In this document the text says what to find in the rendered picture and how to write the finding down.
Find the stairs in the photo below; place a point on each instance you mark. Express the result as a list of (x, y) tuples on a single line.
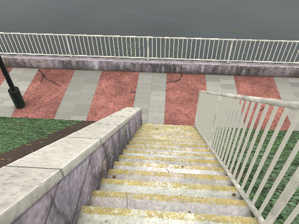
[(166, 175)]

